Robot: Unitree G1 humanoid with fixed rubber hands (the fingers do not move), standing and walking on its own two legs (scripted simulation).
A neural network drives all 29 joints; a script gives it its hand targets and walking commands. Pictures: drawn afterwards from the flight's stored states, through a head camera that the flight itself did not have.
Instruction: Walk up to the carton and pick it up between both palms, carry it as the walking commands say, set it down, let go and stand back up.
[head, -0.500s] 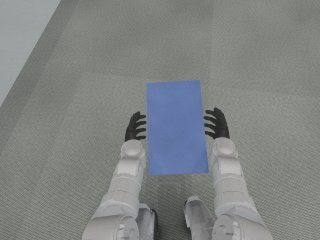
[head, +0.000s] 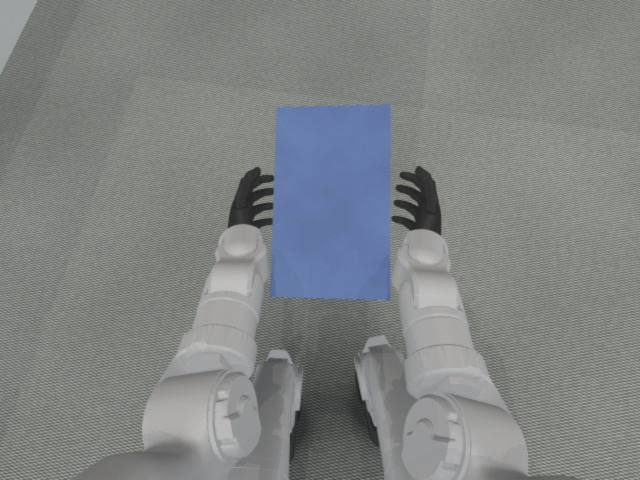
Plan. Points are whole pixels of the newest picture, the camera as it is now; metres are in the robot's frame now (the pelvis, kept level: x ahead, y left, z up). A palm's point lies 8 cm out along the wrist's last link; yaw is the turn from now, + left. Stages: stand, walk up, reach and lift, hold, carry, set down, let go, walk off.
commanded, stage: set down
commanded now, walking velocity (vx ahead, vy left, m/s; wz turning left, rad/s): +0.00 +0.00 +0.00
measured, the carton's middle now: (335, 212) +0.46 -0.03 -0.14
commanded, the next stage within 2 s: none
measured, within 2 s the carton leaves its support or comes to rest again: neither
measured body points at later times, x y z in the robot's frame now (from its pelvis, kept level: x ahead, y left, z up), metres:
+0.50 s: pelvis +0.00 +0.03 -0.06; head +0.23 +0.02 +0.32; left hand +0.46 +0.10 -0.15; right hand +0.43 -0.13 -0.14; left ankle +0.07 +0.13 -0.60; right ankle +0.10 -0.11 -0.60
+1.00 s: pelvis -0.01 +0.03 -0.12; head +0.27 +0.02 +0.24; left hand +0.48 +0.09 -0.24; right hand +0.46 -0.15 -0.21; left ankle +0.07 +0.13 -0.60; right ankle +0.10 -0.11 -0.60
